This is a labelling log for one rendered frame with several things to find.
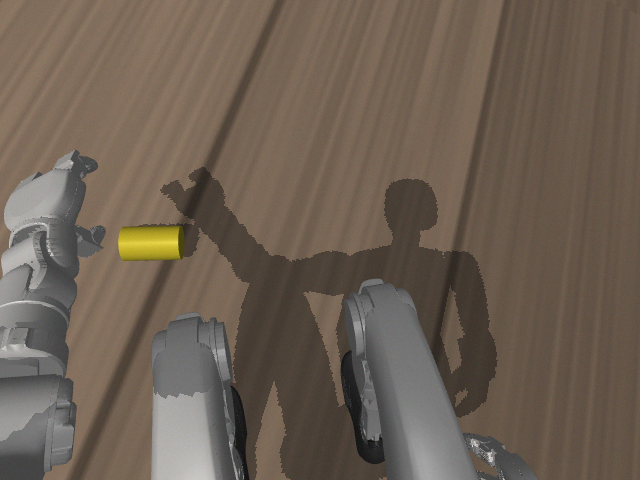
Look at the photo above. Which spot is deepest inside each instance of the right robot foot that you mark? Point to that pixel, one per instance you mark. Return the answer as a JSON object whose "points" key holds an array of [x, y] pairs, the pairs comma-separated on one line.
{"points": [[369, 450]]}

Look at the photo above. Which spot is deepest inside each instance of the left robot arm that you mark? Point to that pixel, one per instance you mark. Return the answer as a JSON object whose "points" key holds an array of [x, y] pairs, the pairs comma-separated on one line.
{"points": [[37, 291]]}

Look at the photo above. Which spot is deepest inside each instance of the right robot hand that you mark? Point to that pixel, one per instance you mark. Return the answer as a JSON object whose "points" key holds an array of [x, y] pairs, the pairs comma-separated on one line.
{"points": [[492, 452]]}

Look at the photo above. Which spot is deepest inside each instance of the left robot foot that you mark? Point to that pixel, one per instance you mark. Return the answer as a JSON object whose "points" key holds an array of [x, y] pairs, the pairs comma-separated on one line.
{"points": [[240, 434]]}

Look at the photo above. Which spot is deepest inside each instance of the can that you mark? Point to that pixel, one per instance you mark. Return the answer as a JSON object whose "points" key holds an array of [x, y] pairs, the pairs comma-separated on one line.
{"points": [[151, 243]]}

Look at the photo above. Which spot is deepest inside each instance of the left robot hand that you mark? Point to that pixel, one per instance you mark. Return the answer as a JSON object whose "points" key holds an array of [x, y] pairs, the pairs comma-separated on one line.
{"points": [[57, 194]]}

